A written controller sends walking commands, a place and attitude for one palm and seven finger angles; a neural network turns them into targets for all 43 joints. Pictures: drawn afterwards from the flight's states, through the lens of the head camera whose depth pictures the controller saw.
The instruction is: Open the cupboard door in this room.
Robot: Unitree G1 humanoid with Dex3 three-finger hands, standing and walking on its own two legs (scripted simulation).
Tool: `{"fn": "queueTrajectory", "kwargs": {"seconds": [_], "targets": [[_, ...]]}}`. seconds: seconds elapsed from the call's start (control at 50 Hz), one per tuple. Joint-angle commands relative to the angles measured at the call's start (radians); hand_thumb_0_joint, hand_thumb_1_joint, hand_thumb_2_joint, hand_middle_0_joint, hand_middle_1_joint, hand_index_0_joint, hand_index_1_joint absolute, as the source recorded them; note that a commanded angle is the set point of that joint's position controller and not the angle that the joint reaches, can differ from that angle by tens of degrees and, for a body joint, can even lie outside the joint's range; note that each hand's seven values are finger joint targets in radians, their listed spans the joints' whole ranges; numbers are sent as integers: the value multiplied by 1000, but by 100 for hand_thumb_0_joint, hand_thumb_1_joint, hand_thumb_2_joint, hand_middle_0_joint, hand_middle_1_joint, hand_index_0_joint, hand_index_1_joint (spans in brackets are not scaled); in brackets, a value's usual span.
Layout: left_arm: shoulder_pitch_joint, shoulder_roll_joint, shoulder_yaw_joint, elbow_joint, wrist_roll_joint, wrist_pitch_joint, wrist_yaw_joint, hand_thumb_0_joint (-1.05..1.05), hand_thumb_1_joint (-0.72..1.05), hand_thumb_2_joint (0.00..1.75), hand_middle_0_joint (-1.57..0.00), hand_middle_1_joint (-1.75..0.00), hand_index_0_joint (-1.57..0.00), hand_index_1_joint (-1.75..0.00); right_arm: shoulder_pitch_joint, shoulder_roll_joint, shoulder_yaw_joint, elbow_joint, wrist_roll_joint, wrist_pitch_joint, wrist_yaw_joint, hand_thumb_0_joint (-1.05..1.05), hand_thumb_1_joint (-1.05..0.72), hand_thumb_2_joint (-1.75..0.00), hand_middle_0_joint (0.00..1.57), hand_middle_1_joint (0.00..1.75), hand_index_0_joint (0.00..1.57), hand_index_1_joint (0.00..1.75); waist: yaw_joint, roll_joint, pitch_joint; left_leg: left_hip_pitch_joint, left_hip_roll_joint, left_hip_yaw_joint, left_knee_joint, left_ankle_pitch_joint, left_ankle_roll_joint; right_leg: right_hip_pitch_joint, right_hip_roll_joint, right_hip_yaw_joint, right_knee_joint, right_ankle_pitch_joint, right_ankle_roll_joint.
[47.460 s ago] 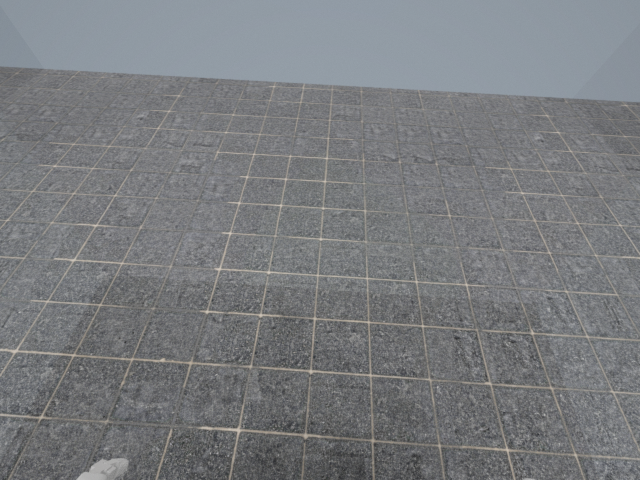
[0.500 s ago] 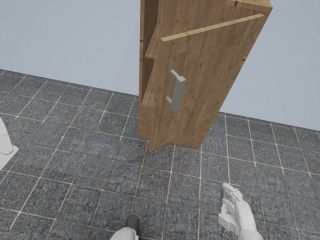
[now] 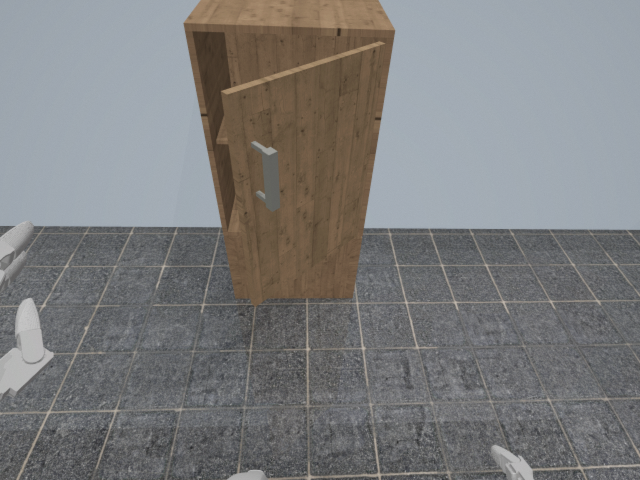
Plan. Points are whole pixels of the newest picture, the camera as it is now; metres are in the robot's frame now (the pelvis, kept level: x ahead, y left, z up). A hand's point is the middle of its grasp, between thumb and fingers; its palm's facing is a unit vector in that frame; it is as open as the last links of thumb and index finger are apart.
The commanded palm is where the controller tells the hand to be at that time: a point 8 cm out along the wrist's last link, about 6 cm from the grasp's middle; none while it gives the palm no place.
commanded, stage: stop stepping back and stand still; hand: left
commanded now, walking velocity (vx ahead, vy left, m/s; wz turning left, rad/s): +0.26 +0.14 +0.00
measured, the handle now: (264, 176) +0.66 +0.13 +0.03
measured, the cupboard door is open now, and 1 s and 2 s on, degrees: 43 43 43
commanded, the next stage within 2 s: let the arm hang, fingers relaxed in 1.26 s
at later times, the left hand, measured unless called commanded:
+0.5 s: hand out of the picture +0.13 +0.27 +0.19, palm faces +0.54 -0.69 -0.48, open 7.4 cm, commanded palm +0.08 +0.30 +0.19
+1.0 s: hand (20, 351) +0.19 +0.27 +0.17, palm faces +0.45 -0.73 -0.52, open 7.4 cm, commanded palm +0.12 +0.30 +0.19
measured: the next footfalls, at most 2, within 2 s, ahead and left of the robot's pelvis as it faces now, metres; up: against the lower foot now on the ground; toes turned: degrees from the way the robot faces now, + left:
left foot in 0.32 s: -0.03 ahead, +0.14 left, +0.00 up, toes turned +6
left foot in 0.84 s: +0.02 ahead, +0.11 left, +0.00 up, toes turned +6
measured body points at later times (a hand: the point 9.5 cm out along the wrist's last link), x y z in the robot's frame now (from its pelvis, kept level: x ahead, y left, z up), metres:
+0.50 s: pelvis -0.04 -0.01 +0.00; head -0.07 -0.02 +0.45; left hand +0.10 +0.30 +0.21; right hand +0.11 -0.23 -0.09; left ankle -0.07 +0.14 -0.73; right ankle +0.00 -0.08 -0.71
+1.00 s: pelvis -0.01 -0.01 +0.01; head +0.02 -0.01 +0.46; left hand +0.16 +0.30 +0.20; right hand +0.18 -0.25 -0.07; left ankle -0.02 +0.11 -0.73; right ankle +0.00 -0.08 -0.73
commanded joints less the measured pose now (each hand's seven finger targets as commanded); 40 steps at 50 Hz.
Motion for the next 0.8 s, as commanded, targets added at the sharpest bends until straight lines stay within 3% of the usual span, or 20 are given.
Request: {"fn": "queueTrajectory", "kwargs": {"seconds": [0.0,0.06,0.12,0.18,0.24,0.28,0.32,0.34,0.38,0.42,0.46,0.48,0.5,0.52,0.54,0.56,0.66,0.7,0.74,0.78], "targets": [[-183,215,198,-111,13,-106,34,0,90,90,-20,-30,-20,-30,-130,-89,-31,-128,-9,-52,-15,0,-90,-90,20,30,20,30,-15,5,14,-58,82,-50,373,100,-20,-251,-317,419,-481,-533,-36],[-235,156,135,42,16,-123,29,0,90,90,-20,-30,-20,-30,-123,-106,-40,-108,1,-63,-33,0,-90,-90,20,30,20,30,5,51,18,-32,69,13,157,81,8,-147,-279,326,-445,-405,7],[-251,112,86,100,20,-121,38,0,90,90,-20,-30,-20,-30,-128,-106,-40,-109,5,-81,-45,0,-90,-90,20,30,20,30,25,-40,1,35,41,64,-80,-7,35,-11,-272,308,-448,-336,57],[-219,90,66,71,27,-104,48,0,90,90,-20,-30,-20,-30,-114,-98,-35,-123,1,-86,-41,0,-90,-90,20,30,20,30,39,-165,-29,157,18,107,-273,-100,58,18,-263,307,-458,-429,49],[-179,103,85,-4,22,-96,60,0,90,90,-20,-30,-20,-30,-108,-100,-34,-142,0,-79,-34,0,-90,-90,20,30,20,30,28,-130,-69,263,17,102,-441,-88,77,55,-217,271,-378,-370,47],[-214,129,106,-104,17,-113,64,0,90,90,-20,-30,-20,-30,-107,-116,-38,-167,-2,-79,-32,0,-90,-90,20,30,20,30,12,51,-70,336,109,-42,-555,-128,124,5,-137,222,-194,-252,68],[-275,165,137,-192,28,-130,69,0,90,90,-20,-30,-20,-30,-118,-124,-45,-175,1,-82,-22,0,-90,-90,20,30,20,30,21,323,-51,411,341,-354,-642,-218,194,-215,-32,39,161,-142,106],[-265,176,154,-177,30,-124,70,0,90,90,-20,-30,-20,-30,-133,-107,-43,-161,-5,-86,-23,0,-90,-90,20,30,20,30,11,327,-17,347,371,-358,-673,-193,218,-249,-25,42,311,-171,111],[-224,166,148,-156,37,-111,60,0,90,90,-20,-30,-20,-30,-145,-95,-41,-143,4,-94,-13,0,-90,-90,20,30,20,30,13,337,62,235,330,-251,-662,-203,203,-244,-53,62,344,-137,99],[-219,149,134,-143,34,-99,59,0,90,90,-20,-30,-20,-30,-134,-97,-37,-133,10,-104,-13,0,-90,-90,20,30,20,30,23,339,85,182,264,-106,-612,-135,164,-126,-49,-2,189,-86,108],[-197,120,112,-51,27,-91,59,0,90,90,-20,-30,-20,-30,-134,-110,-35,-121,7,-94,-20,0,-90,-90,20,30,20,30,28,250,72,88,237,-70,-498,-88,135,70,-18,-34,18,-67,110],[-219,122,108,-25,28,-87,56,0,90,90,-20,-30,-20,-30,-143,-113,-36,-123,8,-89,-20,0,-90,-90,20,30,20,30,33,174,68,42,208,-48,-409,-97,113,145,-26,5,-75,-63,99],[-221,123,108,11,28,-85,52,0,90,90,-20,-30,-20,-30,-144,-109,-43,-121,11,-83,-19,0,-90,-90,20,30,20,30,33,24,63,0,128,4,-224,-108,79,167,-91,168,-182,-83,54],[-206,132,100,49,26,-72,48,0,90,90,-20,-30,-20,-30,-157,-100,-48,-136,17,-75,-13,0,-90,-90,20,30,20,30,30,-206,57,-86,38,39,43,-154,44,125,-307,537,-327,-133,-37],[-269,152,103,12,20,-82,43,0,90,90,-20,-30,-20,-30,-187,-111,-51,-138,16,-72,-8,0,-90,-90,20,30,20,30,38,-204,55,-96,33,-19,236,-171,31,79,-405,654,-398,-119,-81],[-309,132,98,19,23,-97,35,0,90,90,-20,-30,-20,-30,-144,-109,-55,-103,13,-67,-1,0,-90,-90,20,30,20,30,17,-87,10,-34,57,-56,308,-106,24,26,-379,586,-416,-225,-50],[-197,161,148,-108,10,-141,34,0,90,90,-20,-30,-20,-30,-185,-75,-27,-146,13,-55,-2,0,-90,-90,20,30,20,30,29,-45,-40,127,75,8,14,17,18,4,-289,264,-358,12,-33],[-160,167,161,-160,8,-141,46,0,90,90,-20,-30,-20,-30,-189,-71,-25,-162,6,-63,-10,0,-90,-90,20,30,20,30,44,-58,-56,204,58,34,-171,-1,32,25,-269,254,-354,-6,-33],[-114,162,174,-184,3,-138,59,0,90,90,-20,-30,-20,-30,-166,-68,-21,-160,-1,-68,-16,0,-90,-90,20,30,20,30,37,20,-77,286,34,56,-337,76,36,55,-241,234,-335,-7,-8],[-92,149,174,-179,-2,-142,65,0,90,90,-20,-30,-20,-30,-148,-86,-30,-166,0,-70,-17,0,-90,-90,20,30,20,30,33,115,-79,337,72,-6,-460,129,47,80,-192,214,-260,43,39]]}}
